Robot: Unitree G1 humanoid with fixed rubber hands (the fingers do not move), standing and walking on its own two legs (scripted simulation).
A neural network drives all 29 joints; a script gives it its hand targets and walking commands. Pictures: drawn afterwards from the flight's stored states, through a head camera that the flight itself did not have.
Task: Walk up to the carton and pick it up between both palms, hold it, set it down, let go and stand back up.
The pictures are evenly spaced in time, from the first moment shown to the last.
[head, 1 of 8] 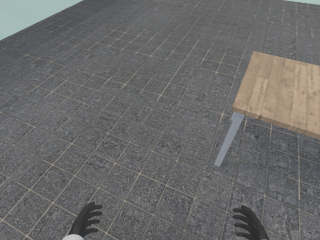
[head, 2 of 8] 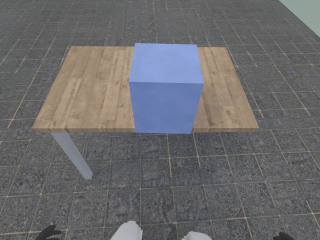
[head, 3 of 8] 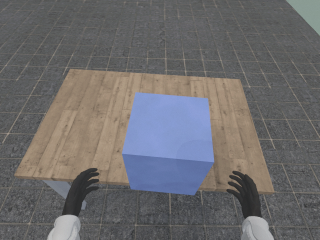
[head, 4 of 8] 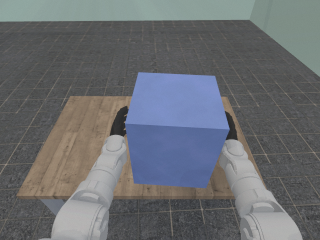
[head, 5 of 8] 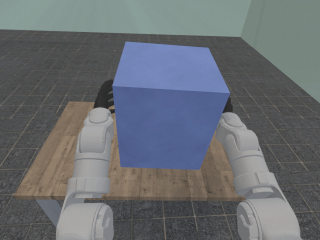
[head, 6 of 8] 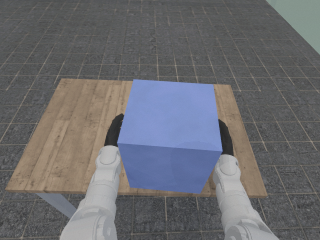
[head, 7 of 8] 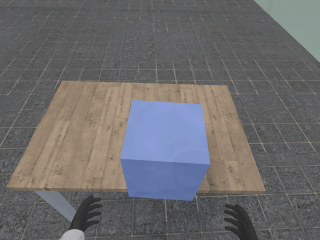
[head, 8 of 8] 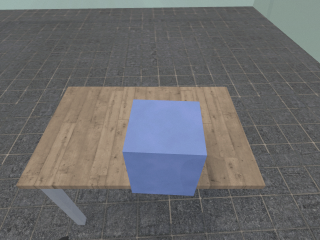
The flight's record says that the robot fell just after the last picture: no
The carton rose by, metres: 0.25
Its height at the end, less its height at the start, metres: +0.00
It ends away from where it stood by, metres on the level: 0.02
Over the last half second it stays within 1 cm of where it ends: yes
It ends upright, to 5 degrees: yes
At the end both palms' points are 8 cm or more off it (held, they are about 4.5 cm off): yes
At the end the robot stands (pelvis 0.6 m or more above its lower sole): yes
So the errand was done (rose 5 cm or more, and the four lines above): yes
